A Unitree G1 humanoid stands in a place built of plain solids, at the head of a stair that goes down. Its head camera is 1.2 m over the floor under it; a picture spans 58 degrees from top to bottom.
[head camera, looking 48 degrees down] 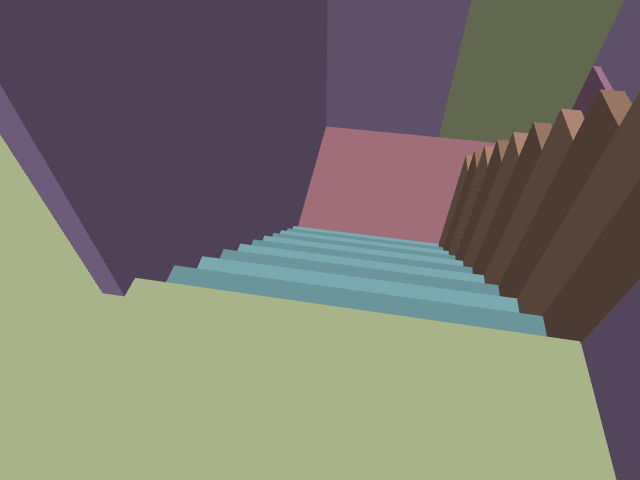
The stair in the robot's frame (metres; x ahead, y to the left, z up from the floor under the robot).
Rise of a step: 0.20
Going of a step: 0.22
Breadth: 1.46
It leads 10 degrees to the right of straight ahead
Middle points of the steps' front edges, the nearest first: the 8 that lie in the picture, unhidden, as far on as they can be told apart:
0.78 -0.08 0.00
1.00 -0.12 -0.20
1.22 -0.15 -0.40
1.43 -0.19 -0.60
1.65 -0.23 -0.80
1.87 -0.26 -1.00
2.09 -0.30 -1.20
2.30 -0.34 -1.40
